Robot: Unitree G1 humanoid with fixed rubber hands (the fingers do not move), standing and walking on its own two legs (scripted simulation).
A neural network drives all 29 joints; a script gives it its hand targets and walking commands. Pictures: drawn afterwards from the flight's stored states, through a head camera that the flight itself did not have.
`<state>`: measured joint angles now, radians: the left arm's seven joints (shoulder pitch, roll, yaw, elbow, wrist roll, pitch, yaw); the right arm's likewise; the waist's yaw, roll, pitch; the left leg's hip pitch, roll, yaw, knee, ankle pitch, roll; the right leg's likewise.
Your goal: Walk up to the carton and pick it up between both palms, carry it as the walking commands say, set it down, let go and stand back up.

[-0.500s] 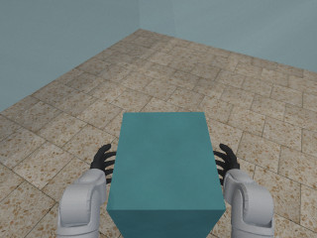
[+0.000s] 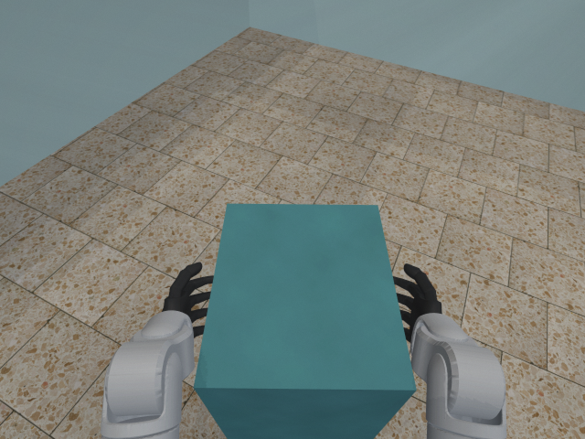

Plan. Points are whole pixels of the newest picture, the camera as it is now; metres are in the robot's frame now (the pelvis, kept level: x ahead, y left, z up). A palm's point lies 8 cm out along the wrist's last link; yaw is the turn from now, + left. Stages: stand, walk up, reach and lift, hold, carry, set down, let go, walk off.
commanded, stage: carry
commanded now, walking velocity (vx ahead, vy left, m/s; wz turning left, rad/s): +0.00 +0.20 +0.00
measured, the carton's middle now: (300, 324) +0.30 +0.00 +0.00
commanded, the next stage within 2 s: none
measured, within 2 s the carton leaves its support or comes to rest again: neither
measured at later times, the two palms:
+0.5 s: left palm (22, 405) +0.16 +0.28 +0.07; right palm (317, 403) +0.17 -0.01 +0.08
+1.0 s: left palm out of the picture +0.08 +0.40 +0.07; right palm out of the picture +0.08 +0.11 +0.08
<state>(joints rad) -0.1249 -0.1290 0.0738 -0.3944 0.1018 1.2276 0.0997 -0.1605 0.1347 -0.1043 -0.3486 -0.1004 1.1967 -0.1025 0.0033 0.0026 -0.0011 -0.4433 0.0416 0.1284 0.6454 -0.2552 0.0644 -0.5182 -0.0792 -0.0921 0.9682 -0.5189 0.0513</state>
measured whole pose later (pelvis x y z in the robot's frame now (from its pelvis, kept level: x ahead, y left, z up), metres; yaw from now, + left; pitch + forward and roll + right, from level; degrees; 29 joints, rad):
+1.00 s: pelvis -0.19 +0.27 +0.00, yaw -1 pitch +2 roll +1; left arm -0.16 -0.13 0.09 -0.35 0.12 1.23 0.09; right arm -0.19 0.14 -0.13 -0.30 -0.10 1.20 -0.10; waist -0.03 -0.04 -0.03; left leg -0.41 0.03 0.09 0.63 -0.25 0.00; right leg -0.50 -0.17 -0.05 0.77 -0.42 0.08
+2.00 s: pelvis -0.38 +0.54 +0.00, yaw +0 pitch +3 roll +1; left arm -0.16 -0.13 0.07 -0.36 0.11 1.23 0.10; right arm -0.18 0.13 -0.14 -0.37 -0.10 1.22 -0.11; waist -0.04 0.01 -0.04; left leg -0.46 0.06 0.04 0.73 -0.37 -0.05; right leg -0.41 -0.17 -0.11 0.61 -0.25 0.06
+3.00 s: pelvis -0.58 +0.81 +0.02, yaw -3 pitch +1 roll +0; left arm -0.15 -0.13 0.09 -0.28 0.09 1.24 0.11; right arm -0.18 0.14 -0.13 -0.27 -0.13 1.22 -0.10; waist 0.01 0.06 -0.07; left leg -0.38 -0.02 0.16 0.42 -0.11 -0.04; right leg -0.22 -0.02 -0.13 0.46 -0.25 -0.02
